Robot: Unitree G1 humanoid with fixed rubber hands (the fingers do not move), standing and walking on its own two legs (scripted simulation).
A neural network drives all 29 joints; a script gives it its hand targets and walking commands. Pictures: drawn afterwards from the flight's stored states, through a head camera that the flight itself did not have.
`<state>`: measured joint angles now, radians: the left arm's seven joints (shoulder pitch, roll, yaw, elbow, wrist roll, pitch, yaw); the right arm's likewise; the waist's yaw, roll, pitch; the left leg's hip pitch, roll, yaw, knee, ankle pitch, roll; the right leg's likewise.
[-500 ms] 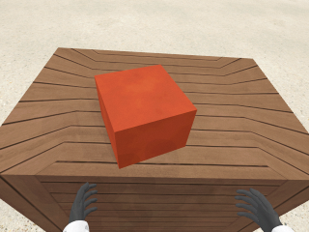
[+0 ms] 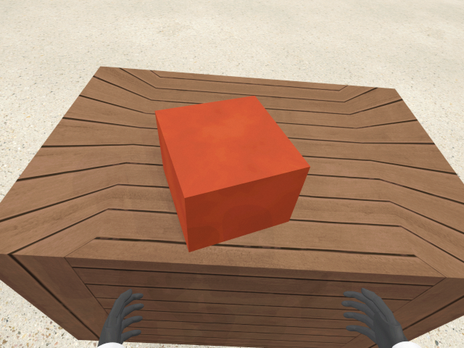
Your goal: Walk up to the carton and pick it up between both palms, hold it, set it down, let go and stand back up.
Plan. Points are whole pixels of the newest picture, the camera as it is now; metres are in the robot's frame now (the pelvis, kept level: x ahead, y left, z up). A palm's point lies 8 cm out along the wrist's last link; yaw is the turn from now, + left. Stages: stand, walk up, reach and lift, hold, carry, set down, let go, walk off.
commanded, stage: set down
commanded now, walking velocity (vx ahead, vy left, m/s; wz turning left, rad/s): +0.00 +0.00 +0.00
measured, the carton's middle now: (224, 168) +0.50 +0.02 +0.01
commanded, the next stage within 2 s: let go in 0.80 s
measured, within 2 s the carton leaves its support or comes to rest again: neither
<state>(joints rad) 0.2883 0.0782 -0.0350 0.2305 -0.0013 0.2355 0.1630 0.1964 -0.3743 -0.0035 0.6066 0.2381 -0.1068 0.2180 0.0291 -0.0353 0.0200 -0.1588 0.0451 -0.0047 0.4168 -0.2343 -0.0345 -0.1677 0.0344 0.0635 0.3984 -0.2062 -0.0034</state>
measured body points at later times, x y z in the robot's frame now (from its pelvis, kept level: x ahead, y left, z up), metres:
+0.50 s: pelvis +0.02 +0.00 +0.00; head +0.03 +0.02 +0.45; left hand +0.17 +0.21 -0.09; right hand +0.18 -0.24 -0.08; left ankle -0.01 +0.14 -0.74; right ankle +0.01 -0.12 -0.74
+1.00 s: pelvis +0.02 +0.01 +0.00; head +0.02 +0.03 +0.45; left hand +0.16 +0.23 -0.11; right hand +0.18 -0.21 -0.09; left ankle -0.01 +0.14 -0.74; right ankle +0.01 -0.12 -0.74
